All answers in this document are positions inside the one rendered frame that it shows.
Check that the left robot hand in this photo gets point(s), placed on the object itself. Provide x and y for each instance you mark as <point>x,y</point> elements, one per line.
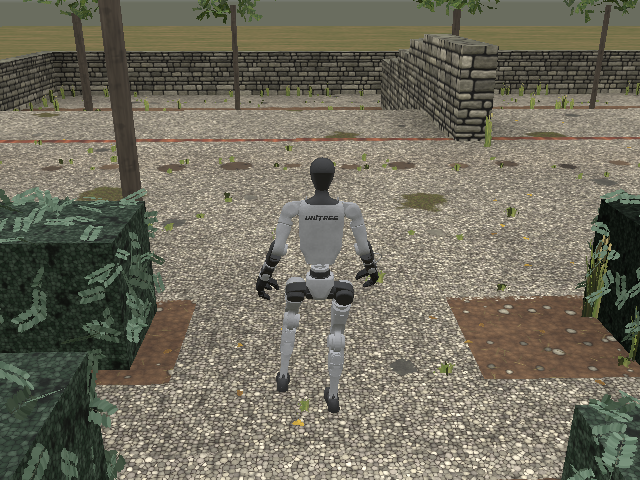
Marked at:
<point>260,285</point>

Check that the left robot forearm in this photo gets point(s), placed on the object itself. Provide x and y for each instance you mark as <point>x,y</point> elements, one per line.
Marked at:
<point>269,265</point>

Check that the robot left foot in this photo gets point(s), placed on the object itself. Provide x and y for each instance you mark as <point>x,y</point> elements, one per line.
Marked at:
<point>282,384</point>

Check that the robot right upper arm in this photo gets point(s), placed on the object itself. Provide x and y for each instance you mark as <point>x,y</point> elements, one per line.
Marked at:
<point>353,212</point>

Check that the right robot hand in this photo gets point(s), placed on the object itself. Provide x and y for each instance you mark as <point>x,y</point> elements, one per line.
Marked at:
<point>372,281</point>

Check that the left robot thigh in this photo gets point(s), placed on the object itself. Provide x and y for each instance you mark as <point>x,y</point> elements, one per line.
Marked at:
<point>295,291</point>

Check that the right robot forearm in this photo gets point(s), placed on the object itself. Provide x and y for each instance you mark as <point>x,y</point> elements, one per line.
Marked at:
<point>369,261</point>

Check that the robot left upper arm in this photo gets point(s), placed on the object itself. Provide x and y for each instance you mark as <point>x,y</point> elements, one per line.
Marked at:
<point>289,210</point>

